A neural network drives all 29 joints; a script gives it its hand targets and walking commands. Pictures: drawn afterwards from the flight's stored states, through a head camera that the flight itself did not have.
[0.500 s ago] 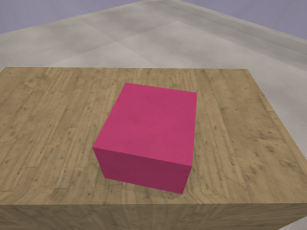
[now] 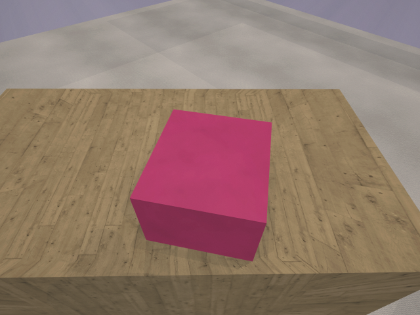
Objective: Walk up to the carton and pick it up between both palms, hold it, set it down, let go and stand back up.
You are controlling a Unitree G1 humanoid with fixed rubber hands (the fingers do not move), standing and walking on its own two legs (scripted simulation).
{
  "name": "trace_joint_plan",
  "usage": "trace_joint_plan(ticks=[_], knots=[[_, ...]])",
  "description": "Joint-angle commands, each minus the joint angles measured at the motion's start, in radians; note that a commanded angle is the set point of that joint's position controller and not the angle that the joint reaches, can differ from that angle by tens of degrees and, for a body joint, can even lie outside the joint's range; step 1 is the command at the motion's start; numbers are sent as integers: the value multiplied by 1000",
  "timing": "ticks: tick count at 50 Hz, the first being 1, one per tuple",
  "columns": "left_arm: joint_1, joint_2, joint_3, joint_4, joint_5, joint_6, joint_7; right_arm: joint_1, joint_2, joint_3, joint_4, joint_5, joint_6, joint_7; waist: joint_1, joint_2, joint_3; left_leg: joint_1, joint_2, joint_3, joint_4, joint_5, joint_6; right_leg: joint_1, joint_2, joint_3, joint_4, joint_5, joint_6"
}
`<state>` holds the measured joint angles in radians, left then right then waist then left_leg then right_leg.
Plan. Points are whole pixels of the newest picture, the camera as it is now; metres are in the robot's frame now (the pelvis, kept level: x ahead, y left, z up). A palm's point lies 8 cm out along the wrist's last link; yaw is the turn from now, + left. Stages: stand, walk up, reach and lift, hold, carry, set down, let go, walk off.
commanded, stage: stand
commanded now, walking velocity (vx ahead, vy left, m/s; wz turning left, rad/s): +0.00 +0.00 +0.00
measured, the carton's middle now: (210, 180) +0.44 +0.00 -0.02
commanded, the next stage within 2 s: none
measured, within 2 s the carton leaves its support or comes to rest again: neither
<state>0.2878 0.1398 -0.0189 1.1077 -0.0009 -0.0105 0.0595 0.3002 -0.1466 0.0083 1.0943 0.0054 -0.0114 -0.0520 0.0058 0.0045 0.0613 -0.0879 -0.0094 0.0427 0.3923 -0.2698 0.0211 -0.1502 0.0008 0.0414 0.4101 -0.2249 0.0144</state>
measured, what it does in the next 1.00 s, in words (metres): stands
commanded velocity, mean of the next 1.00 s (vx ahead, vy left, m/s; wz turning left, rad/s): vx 0.00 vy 0.00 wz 0.00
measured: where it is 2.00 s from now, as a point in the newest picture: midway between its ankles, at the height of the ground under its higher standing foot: outside the picture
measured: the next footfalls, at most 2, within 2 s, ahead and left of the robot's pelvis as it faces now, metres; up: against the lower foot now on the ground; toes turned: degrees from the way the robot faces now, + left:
none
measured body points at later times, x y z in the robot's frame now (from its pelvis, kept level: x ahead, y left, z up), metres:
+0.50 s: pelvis -0.01 +0.01 +0.00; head +0.00 +0.01 +0.45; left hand -0.01 +0.23 -0.16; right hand -0.02 -0.21 -0.16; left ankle -0.03 +0.10 -0.74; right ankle +0.00 -0.13 -0.74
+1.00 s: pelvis -0.01 +0.02 +0.00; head +0.00 +0.01 +0.45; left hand -0.02 +0.23 -0.16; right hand -0.03 -0.20 -0.16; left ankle -0.03 +0.10 -0.74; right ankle +0.00 -0.13 -0.74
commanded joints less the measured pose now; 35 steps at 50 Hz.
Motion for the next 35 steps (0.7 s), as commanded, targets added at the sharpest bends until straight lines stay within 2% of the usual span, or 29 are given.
trace_joint_plan(ticks=[1,4,6,8,9,11,13,15,16,19,23,25,27,32,35], knots=[[80,108,16,-17,2,-10,7,92,-109,-22,-27,1,-12,-7,1,-8,22,-42,128,-86,-82,252,-13,-20,-97,57,-61,234,-2],[77,113,15,-14,1,-11,7,92,-112,-23,-23,1,-10,-6,-4,-15,2,-37,127,-81,-78,238,-11,-11,-99,58,-56,224,-6],[85,108,12,-12,4,-11,6,91,-110,-23,-23,0,-8,-6,0,0,22,-39,128,-80,-83,232,-11,-18,-105,65,-51,226,-9],[89,110,13,-4,2,-10,6,96,-103,-24,-23,1,-8,-5,-2,-14,13,-31,127,-81,-83,224,-9,-28,-101,62,-54,211,-9],[83,107,9,-9,0,-9,6,96,-105,-24,-22,1,-8,-4,-4,7,21,-45,127,-87,-90,213,-9,-26,-100,61,-51,202,-8],[77,117,13,-5,3,-9,6,101,-105,-22,-17,0,-10,-6,-3,9,31,-56,129,-87,-89,223,-11,-21,-100,60,-46,194,-4],[87,110,12,-1,1,-9,6,97,-103,-23,-22,1,-12,-6,0,-15,28,-43,130,-86,-85,259,-9,-28,-101,56,-42,219,-5],[86,108,10,-3,1,-9,7,92,-108,-22,-22,2,-11,-4,-1,-28,33,-48,130,-81,-87,235,-7,-36,-100,54,-47,201,-5],[90,112,15,0,4,-9,7,101,-104,-24,-20,0,-10,-4,0,-2,36,-46,124,-80,-93,201,-8,-38,-95,57,-46,175,-2],[85,106,8,-3,2,-6,6,107,-105,-18,-25,4,-10,-5,-8,-1,68,-77,126,-80,-102,176,-14,-43,-97,62,-57,165,0],[93,111,7,2,3,-6,5,104,-103,-19,-21,5,-13,-3,5,-8,72,-70,130,-82,-108,173,-15,-56,-95,58,-63,156,2],[94,114,10,0,5,-8,4,111,-97,-16,-20,4,-13,-4,-4,-13,50,-52,126,-82,-106,164,-12,-47,-95,63,-59,152,0],[99,102,5,1,2,-8,4,104,-102,-20,-21,4,-13,-5,1,6,59,-54,128,-84,-110,179,-12,-52,-95,64,-59,154,6],[89,101,3,9,4,-9,5,116,-99,-18,-15,3,-13,-4,-8,-19,54,-66,128,-80,-108,187,-17,-47,-97,60,-51,173,2],[103,106,5,3,2,-10,6,119,-102,-19,-17,3,-14,-3,-1,17,29,-58,128,-80,-103,211,-19,-35,-99,61,-50,172,1]])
